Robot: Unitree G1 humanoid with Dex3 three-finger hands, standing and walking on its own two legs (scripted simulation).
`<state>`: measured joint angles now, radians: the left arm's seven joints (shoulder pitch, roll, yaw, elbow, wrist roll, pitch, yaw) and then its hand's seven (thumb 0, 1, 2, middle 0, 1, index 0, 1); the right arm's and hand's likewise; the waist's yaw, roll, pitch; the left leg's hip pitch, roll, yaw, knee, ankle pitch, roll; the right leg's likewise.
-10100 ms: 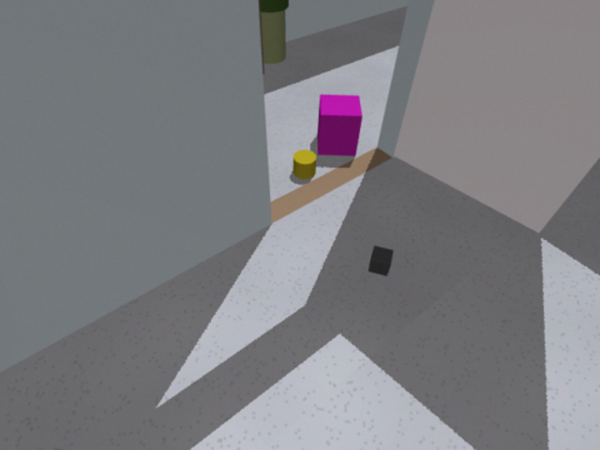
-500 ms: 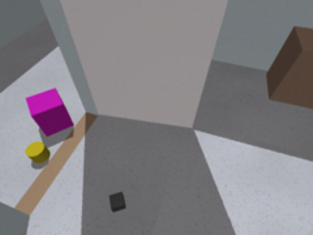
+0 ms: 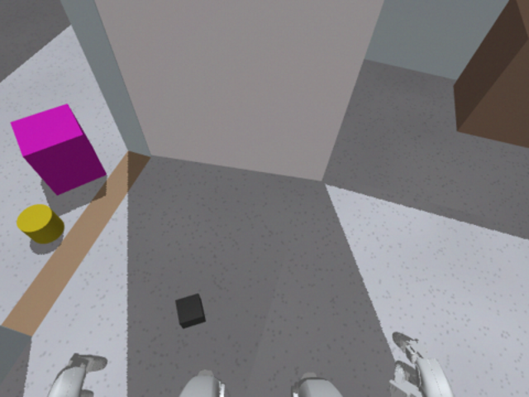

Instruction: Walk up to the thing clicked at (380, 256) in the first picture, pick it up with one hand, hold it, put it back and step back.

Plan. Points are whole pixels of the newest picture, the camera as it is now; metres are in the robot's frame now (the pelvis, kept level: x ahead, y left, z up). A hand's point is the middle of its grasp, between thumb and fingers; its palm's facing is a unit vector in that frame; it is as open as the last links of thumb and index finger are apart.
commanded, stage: rise first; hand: left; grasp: from above
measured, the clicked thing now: (190, 311) +0.41 +0.21 -0.67
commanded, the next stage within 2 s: none
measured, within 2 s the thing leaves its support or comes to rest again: neither
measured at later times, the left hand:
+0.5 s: hand out of the picture +0.14 +0.27 -0.23, palm faces -0.31 -0.72 -0.62, open 14.1 cm
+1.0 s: hand (143, 341) +0.28 +0.28 -0.42, palm faces -0.40 -0.19 -0.89, open 13.8 cm
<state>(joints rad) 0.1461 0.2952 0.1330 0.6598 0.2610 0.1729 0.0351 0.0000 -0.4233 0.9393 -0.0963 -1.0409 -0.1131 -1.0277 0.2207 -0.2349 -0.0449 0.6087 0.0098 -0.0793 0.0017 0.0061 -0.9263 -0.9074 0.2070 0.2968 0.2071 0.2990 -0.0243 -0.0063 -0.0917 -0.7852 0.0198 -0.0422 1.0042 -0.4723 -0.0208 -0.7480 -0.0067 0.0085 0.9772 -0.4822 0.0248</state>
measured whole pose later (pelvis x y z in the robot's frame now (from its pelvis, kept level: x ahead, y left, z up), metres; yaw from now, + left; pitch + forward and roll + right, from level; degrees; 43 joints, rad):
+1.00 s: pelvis -0.09 -0.01 -0.27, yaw -3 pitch +34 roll -3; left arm -0.52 0.47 0.08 1.00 0.94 0.01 0.34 0.00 -0.48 0.98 -0.09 -1.07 -0.11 -1.06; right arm 0.09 -0.26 -0.06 0.75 -0.05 -0.12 0.06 0.01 -0.88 -0.90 0.21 0.30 0.21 0.30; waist -0.05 0.02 -0.15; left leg -1.99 0.01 -0.10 2.05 -0.66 -0.05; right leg -1.95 0.03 -0.01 2.04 -0.68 0.03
